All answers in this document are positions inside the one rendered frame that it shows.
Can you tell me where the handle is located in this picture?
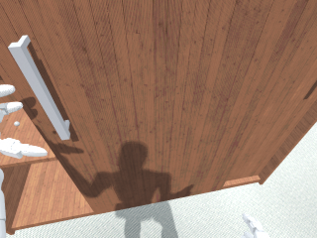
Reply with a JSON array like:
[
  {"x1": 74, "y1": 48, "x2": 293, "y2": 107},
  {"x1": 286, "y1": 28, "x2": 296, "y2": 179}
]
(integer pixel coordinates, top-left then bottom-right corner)
[{"x1": 8, "y1": 35, "x2": 70, "y2": 141}]

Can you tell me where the wardrobe door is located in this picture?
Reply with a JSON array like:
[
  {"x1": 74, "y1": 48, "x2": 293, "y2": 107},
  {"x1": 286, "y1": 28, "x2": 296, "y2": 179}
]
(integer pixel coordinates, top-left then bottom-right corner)
[
  {"x1": 0, "y1": 0, "x2": 317, "y2": 215},
  {"x1": 226, "y1": 15, "x2": 317, "y2": 181}
]

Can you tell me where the right robot hand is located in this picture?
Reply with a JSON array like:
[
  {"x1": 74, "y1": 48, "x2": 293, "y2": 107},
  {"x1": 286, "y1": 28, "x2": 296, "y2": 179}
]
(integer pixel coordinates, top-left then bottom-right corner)
[{"x1": 241, "y1": 213, "x2": 270, "y2": 238}]

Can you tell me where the left robot hand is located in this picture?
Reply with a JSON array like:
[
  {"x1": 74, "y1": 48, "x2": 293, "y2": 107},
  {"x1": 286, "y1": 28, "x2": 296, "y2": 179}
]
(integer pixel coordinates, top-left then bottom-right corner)
[{"x1": 0, "y1": 84, "x2": 48, "y2": 159}]

